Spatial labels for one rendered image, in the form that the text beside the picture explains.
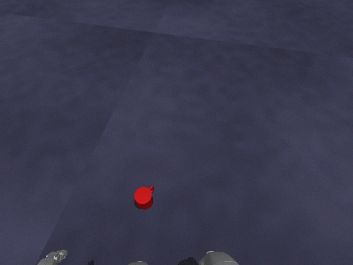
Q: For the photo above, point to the left robot hand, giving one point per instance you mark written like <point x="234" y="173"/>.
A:
<point x="53" y="258"/>

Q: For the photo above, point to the mug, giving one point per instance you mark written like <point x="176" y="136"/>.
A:
<point x="143" y="197"/>

